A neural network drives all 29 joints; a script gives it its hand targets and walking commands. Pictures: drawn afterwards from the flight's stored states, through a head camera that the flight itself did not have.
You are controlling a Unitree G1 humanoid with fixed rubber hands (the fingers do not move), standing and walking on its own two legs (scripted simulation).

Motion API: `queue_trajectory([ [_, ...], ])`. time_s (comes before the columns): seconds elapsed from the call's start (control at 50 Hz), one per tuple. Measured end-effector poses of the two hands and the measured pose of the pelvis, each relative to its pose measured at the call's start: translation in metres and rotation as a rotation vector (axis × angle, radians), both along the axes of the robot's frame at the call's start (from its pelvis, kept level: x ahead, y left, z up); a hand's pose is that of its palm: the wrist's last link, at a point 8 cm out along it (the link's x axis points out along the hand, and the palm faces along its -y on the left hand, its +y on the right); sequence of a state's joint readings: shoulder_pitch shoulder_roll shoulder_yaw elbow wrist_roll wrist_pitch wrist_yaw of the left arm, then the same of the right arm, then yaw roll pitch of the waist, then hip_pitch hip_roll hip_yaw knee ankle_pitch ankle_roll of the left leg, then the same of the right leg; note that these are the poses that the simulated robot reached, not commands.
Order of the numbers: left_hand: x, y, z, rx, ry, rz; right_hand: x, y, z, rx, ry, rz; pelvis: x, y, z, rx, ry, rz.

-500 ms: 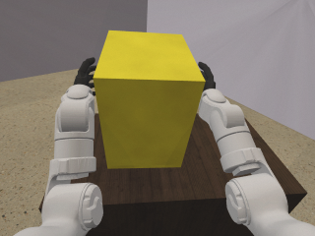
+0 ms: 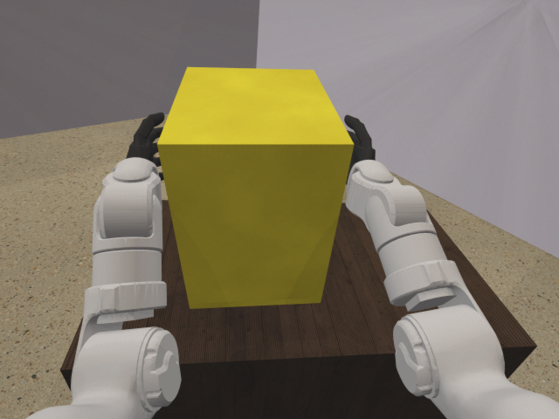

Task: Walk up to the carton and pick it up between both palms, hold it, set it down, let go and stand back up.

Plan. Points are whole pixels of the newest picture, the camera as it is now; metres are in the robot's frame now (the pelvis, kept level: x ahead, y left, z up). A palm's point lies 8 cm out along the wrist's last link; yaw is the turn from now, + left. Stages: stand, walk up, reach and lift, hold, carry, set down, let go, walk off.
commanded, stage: hold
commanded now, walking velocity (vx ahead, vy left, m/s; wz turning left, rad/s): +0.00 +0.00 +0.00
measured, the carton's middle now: (253, 185) +0.41 +0.01 +0.20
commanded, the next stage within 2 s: none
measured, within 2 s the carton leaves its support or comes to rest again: neither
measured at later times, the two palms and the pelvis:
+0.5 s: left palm (140, 167) +0.36 +0.16 +0.26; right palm (359, 165) +0.37 -0.13 +0.27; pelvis +0.00 +0.00 +0.00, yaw +0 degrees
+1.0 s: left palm (139, 163) +0.36 +0.16 +0.26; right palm (359, 168) +0.36 -0.13 +0.27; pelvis +0.00 +0.00 +0.00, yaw +0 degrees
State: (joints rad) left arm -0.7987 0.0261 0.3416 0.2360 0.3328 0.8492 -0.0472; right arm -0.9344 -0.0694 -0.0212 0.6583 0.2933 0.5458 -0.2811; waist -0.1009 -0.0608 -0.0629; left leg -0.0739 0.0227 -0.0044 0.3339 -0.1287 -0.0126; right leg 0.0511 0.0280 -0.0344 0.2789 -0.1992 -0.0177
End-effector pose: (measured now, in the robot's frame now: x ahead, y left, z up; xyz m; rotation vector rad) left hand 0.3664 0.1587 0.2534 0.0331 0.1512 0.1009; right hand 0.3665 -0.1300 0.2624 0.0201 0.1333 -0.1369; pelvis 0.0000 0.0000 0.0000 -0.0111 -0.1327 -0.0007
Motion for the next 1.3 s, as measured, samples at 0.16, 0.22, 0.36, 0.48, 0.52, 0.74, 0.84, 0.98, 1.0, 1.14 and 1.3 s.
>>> queue_trajectory([
  [0.16, -0.004, -0.003, 0.009, 0.013, -0.059, 0.002, -0.005, -0.003, -0.002, 0.013, -0.055, 0.005, 0.003, 0.002, 0.0, -0.003, 0.014, -0.01],
  [0.22, -0.005, -0.003, 0.014, 0.015, -0.059, 0.005, -0.006, -0.003, 0.001, 0.023, -0.056, 0.0, 0.003, 0.003, 0.0, -0.002, 0.001, -0.007],
  [0.36, -0.003, 0.003, 0.006, -0.004, -0.012, 0.01, -0.002, 0.002, -0.001, -0.012, -0.009, 0.011, 0.001, 0.001, 0.0, 0.002, -0.003, -0.008],
  [0.48, -0.004, 0.003, 0.005, -0.014, -0.046, 0.009, -0.001, 0.003, 0.007, -0.009, -0.045, 0.009, -0.001, -0.002, 0.0, -0.004, 0.006, 0.0],
  [0.52, -0.003, 0.002, 0.004, -0.009, -0.038, 0.009, -0.001, 0.002, 0.007, 0.004, -0.037, 0.005, -0.001, -0.002, 0.0, -0.003, 0.005, 0.002],
  [0.74, -0.005, -0.002, 0.005, 0.021, -0.022, 0.007, -0.004, -0.002, -0.006, 0.006, -0.021, 0.009, 0.0, 0.0, 0.0, 0.0, 0.001, -0.003],
  [0.84, -0.004, -0.001, 0.01, 0.014, -0.024, 0.013, -0.002, -0.001, -0.004, 0.023, -0.023, 0.009, -0.002, 0.001, 0.0, 0.0, 0.002, -0.004],
  [0.98, -0.005, 0.002, 0.011, 0.005, -0.045, 0.014, -0.003, 0.002, 0.002, 0.001, -0.043, 0.014, -0.001, 0.0, 0.0, -0.001, 0.007, 0.001],
  [1.0, -0.006, 0.002, 0.011, 0.003, -0.047, 0.011, -0.003, 0.002, 0.003, 0.002, -0.045, 0.011, -0.001, -0.001, 0.0, -0.001, 0.007, 0.001],
  [1.14, -0.006, 0.0, 0.007, -0.003, -0.029, 0.003, -0.006, 0.0, 0.004, -0.001, -0.028, 0.001, 0.0, -0.001, 0.0, 0.001, -0.002, -0.003],
  [1.3, -0.007, -0.002, 0.009, 0.008, -0.032, 0.007, -0.006, -0.002, 0.004, 0.013, -0.033, 0.005, -0.002, 0.0, 0.0, 0.0, -0.003, -0.004],
])
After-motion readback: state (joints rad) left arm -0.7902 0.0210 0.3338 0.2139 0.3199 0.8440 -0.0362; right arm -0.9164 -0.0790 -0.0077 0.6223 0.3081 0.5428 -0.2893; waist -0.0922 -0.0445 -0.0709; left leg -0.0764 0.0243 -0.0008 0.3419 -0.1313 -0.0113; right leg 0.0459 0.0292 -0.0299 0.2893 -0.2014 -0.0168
